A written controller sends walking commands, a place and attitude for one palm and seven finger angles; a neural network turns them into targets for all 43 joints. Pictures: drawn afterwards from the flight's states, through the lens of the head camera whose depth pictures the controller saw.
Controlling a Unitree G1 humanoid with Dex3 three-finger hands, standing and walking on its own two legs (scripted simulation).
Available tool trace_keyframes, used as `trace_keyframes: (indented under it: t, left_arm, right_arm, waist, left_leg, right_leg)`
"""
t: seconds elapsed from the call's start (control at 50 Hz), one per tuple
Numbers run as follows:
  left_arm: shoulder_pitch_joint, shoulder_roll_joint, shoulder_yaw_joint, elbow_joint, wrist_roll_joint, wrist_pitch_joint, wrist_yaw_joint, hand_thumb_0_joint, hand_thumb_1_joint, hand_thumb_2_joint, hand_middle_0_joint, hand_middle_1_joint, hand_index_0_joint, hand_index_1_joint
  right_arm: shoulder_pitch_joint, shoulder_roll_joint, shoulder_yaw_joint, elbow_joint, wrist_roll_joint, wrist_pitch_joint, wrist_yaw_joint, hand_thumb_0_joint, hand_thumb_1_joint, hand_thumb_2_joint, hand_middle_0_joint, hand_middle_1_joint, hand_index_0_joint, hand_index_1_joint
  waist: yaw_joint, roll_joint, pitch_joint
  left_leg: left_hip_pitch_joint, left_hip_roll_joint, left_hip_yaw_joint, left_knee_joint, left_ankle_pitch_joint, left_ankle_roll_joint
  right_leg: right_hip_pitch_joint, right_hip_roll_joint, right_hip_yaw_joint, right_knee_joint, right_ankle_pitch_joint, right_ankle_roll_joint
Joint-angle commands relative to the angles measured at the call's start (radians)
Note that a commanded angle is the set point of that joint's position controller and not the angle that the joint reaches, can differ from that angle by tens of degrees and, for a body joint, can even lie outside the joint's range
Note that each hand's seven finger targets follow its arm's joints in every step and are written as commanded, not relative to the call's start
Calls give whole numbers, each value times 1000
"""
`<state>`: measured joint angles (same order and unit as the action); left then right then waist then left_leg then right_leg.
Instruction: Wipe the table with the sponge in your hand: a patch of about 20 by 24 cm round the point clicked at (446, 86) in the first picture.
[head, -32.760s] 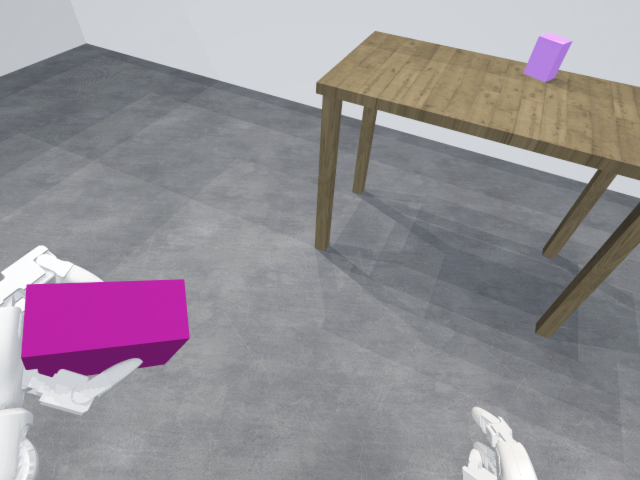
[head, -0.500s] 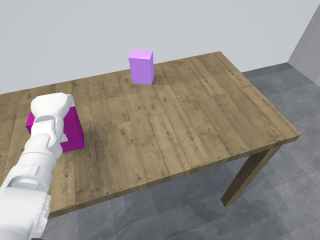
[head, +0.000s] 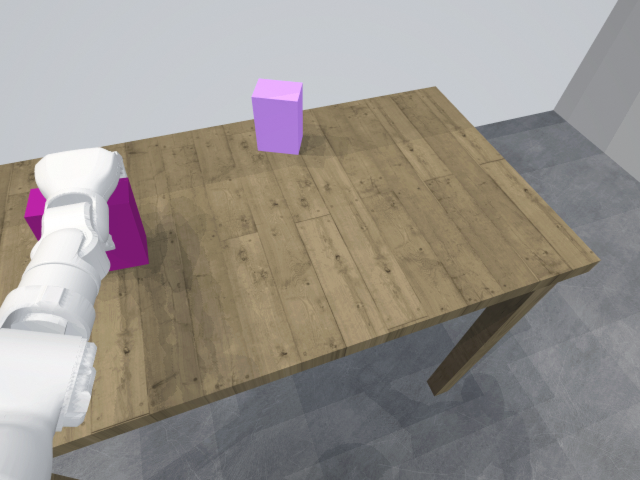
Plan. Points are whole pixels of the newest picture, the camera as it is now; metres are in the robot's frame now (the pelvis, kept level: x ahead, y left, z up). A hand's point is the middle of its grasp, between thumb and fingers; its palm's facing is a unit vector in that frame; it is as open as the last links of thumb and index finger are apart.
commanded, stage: slide across to the middle lane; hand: left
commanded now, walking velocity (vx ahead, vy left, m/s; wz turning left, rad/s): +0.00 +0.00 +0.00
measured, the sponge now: (98, 239) +0.43 +0.32 +0.03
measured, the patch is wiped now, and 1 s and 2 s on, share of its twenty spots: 0.35 0.40 0.50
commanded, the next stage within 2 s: wipe back along the middle lane in 0.70 s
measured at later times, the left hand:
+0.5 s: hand (128, 188) +0.48 +0.28 +0.08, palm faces -0.09 +0.02 -1.00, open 9.9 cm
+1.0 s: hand (154, 191) +0.47 +0.24 +0.08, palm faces -0.08 +0.01 -1.00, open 9.9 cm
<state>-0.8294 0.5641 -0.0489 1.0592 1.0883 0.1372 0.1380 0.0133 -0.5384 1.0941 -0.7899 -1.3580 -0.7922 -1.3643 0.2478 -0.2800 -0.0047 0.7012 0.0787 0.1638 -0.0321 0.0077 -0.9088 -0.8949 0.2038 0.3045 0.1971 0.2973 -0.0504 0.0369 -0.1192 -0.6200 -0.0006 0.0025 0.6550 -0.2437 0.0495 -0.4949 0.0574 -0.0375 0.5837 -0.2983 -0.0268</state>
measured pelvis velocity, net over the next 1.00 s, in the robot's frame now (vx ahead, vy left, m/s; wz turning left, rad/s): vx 0.03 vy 0.00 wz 0.00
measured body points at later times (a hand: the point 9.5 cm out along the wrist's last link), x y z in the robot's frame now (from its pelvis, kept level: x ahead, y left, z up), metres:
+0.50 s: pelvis +0.01 +0.02 +0.00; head +0.06 +0.02 +0.45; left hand +0.47 +0.27 +0.13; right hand +0.06 -0.25 -0.13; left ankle +0.04 +0.09 -0.72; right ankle -0.01 -0.11 -0.72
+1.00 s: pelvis +0.03 +0.00 +0.01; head +0.07 +0.00 +0.46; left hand +0.47 +0.24 +0.13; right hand +0.12 -0.26 -0.12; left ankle +0.04 +0.09 -0.72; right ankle -0.01 -0.11 -0.72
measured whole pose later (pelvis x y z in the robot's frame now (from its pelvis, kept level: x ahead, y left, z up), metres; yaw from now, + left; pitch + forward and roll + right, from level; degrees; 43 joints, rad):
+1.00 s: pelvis +0.03 +0.00 +0.01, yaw +0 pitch +11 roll -2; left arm -0.84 0.38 -0.18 1.04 1.01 0.32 0.19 0.00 -0.50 1.09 -0.73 -1.41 -0.73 -1.42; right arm 0.21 -0.26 -0.03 0.75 0.06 0.18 0.00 0.01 -0.91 -0.90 0.20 0.30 0.20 0.30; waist -0.03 0.05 -0.14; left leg -0.53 -0.01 0.01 0.60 -0.27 0.05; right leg -0.41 0.05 -0.02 0.52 -0.31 -0.02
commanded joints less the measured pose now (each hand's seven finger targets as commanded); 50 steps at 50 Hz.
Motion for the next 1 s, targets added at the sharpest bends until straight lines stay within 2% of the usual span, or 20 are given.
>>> trace_keyframes:
  t: [0.0, 0.04, 0.12, 0.2, 0.24, 0.26, 0.28, 0.3, 0.32, 0.34, 0.36, 0.52, 0.6, 0.64, 0.66, 0.76, 0.82, 0.88, 0.92, 0.98]
  left_arm:
    - [-351, 229, 0, -45, 35, 36, 21, 0, 100, 1300, -1200, -1600, -1200, -1600]
    - [-360, 234, 8, -21, 19, 34, 13, 0, 100, 1300, -1200, -1600, -1200, -1600]
    - [-435, 150, -37, -100, 1, 12, 8, 0, 100, 1300, -1200, -1600, -1200, -1600]
    - [-469, 99, -63, -97, -25, 15, 19, 0, 100, 1300, -1200, -1600, -1200, -1600]
    - [-494, 82, -57, -130, -54, 4, 26, 0, 100, 1300, -1200, -1600, -1200, -1600]
    - [-468, 102, -35, -121, -55, 8, 32, 0, 100, 1300, -1200, -1600, -1200, -1600]
    - [-486, 48, -78, -133, -64, 13, 33, 0, 100, 1300, -1200, -1600, -1200, -1600]
    - [-480, 67, -58, -121, -59, 21, 38, 0, 100, 1300, -1200, -1600, -1200, -1600]
    - [-487, 49, -67, -119, -58, 28, 38, 0, 100, 1300, -1200, -1600, -1200, -1600]
    - [-499, 53, -70, -111, -47, 39, 43, 0, 100, 1300, -1200, -1600, -1200, -1600]
    - [-499, 19, -94, -107, -40, 50, 47, 0, 100, 1300, -1200, -1600, -1200, -1600]
    - [-435, 9, -55, -76, -54, 103, 75, 0, 100, 1300, -1200, -1600, -1200, -1600]
    - [-491, -51, -118, -85, -37, 131, 79, 0, 100, 1300, -1200, -1600, -1200, -1600]
    - [-497, -53, -111, -94, -46, 135, 82, 0, 100, 1300, -1200, -1600, -1200, -1600]
    - [-471, -58, -105, -98, -53, 137, 83, 0, 100, 1300, -1200, -1600, -1200, -1600]
    - [-498, -118, -155, -105, -69, 146, 67, 0, 100, 1300, -1200, -1600, -1200, -1600]
    - [-429, -90, -120, -95, -69, 151, 61, 0, 100, 1300, -1200, -1600, -1200, -1600]
    - [-352, -129, -152, -93, -71, 162, 49, 0, 100, 1300, -1200, -1600, -1200, -1600]
    - [-306, -105, -124, -107, -75, 161, 45, 0, 100, 1300, -1200, -1600, -1200, -1600]
    - [-213, -120, -132, -158, -88, 166, 37, 0, 100, 1300, -1200, -1600, -1200, -1600]
  right_arm:
    - [60, -170, -57, -77, -12, -22, -11, 0, -900, -900, 200, 300, 200, 300]
    - [70, -174, -58, -77, -14, -23, -14, 0, -900, -900, 200, 300, 200, 300]
    - [75, -156, -66, -77, -14, -38, -12, 0, -900, -900, 200, 300, 200, 300]
    - [84, -154, -69, -54, -14, -45, -11, 0, -900, -900, 200, 300, 200, 300]
    - [86, -153, -75, -46, -15, -57, -10, 0, -900, -900, 200, 300, 200, 300]
    - [84, -152, -76, -41, -14, -57, -8, 0, -900, -900, 200, 300, 200, 300]
    - [76, -145, -74, -43, -12, -59, -6, 0, -900, -900, 200, 300, 200, 300]
    - [77, -147, -76, -31, -12, -61, -4, 0, -900, -900, 200, 300, 200, 300]
    - [67, -145, -73, -33, -11, -63, -2, 0, -900, -900, 200, 300, 200, 300]
    - [75, -151, -74, -21, -14, -62, 0, 0, -900, -900, 200, 300, 200, 300]
    - [68, -146, -75, -21, -14, -63, 5, 0, -900, -900, 200, 300, 200, 300]
    - [36, -143, -75, -23, -24, -57, 17, 0, -900, -900, 200, 300, 200, 300]
    - [19, -136, -70, -24, -21, -50, 21, 0, -900, -900, 200, 300, 200, 300]
    - [15, -138, -72, -23, -23, -49, 22, 0, -900, -900, 200, 300, 200, 300]
    - [15, -134, -74, -25, -23, -49, 22, 0, -900, -900, 200, 300, 200, 300]
    - [0, -128, -70, -22, -21, -39, 21, 0, -900, -900, 200, 300, 200, 300]
    - [-10, -129, -69, -27, -22, -25, 19, 0, -900, -900, 200, 300, 200, 300]
    - [-28, -126, -63, -41, -22, -11, 22, 0, -900, -900, 200, 300, 200, 300]
    - [-39, -126, -63, -50, -19, -1, 23, 0, -900, -900, 200, 300, 200, 300]
    - [-60, -124, -62, -72, -18, 10, 22, 0, -900, -900, 200, 300, 200, 300]
  waist:
    - [-34, 8, -242]
    - [-36, -13, -251]
    - [-45, 40, -311]
    - [-64, 11, -275]
    - [-58, 22, -313]
    - [-46, 29, -321]
    - [-56, 34, -321]
    - [-51, 28, -312]
    - [-46, 44, -301]
    - [-54, 36, -289]
    - [-55, 46, -280]
    - [-22, -8, -325]
    - [-47, -4, -280]
    - [-45, -3, -281]
    - [-33, -2, -323]
    - [-56, -18, -308]
    - [-36, -27, -334]
    - [-25, -38, -301]
    - [-9, -41, -305]
    - [9, -57, -317]
  left_leg:
    - [275, 0, -50, -55, 102, 6]
    - [267, 1, -53, -51, 106, 8]
    - [348, 13, -71, -59, 136, 2]
    - [354, 18, -78, -70, 100, 1]
    - [394, 21, -83, -75, 140, 0]
    - [407, 23, -87, -79, 155, -5]
    - [416, 22, -82, -83, 158, -4]
    - [418, 25, -86, -88, 155, -6]
    - [423, 26, -96, -100, 169, -12]
    - [428, 28, -95, -99, 165, -12]
    - [434, 28, -99, -101, 172, -17]
    - [426, 26, -81, -99, 263, -19]
    - [420, 26, -71, -99, 238, -14]
    - [427, 27, -75, -95, 252, -14]
    - [439, 24, -70, -91, 274, -13]
    - [432, 20, -59, -79, 286, -7]
    - [422, 15, -53, -75, 321, -8]
    - [395, 10, -35, -76, 306, -1]
    - [385, 5, -35, -75, 329, 0]
    - [380, 0, -16, -73, 342, 6]
  right_leg:
    - [-57, 4, 27, -92, 108, -30]
    - [-50, 6, 23, -88, 113, -26]
    - [-74, 9, 19, -89, 114, -28]
    - [-96, 15, 14, -101, 91, -23]
    - [-76, 15, 13, -102, 118, -24]
    - [-67, 15, 10, -101, 121, -27]
    - [-69, 16, 10, -105, 123, -23]
    - [-67, 17, 10, -109, 121, -25]
    - [-75, 16, 3, -107, 124, -30]
    - [-82, 19, 2, -104, 120, -29]
    - [-95, 19, -3, -102, 121, -30]
    - [-6, 14, -1, -103, 193, -30]
    - [-33, 14, 0, -109, 186, -27]
    - [-28, 14, -3, -107, 198, -29]
    - [-5, 12, 0, -105, 217, -28]
    - [9, 7, 4, -110, 267, -22]
    - [62, 1, 9, -102, 320, -26]
    - [79, -1, 15, -110, 347, -23]
    - [116, -6, 17, -105, 390, -27]
    - [166, -10, 31, -111, 452, -24]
